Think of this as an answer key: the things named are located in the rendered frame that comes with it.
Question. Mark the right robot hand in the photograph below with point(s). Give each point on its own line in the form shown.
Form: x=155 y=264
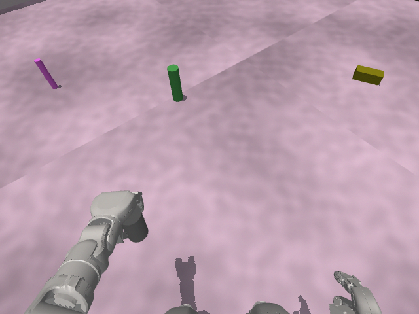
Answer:
x=363 y=301

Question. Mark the left robot arm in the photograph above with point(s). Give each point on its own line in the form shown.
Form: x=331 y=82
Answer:
x=71 y=290

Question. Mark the left robot hand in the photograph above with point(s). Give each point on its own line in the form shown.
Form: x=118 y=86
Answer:
x=118 y=204

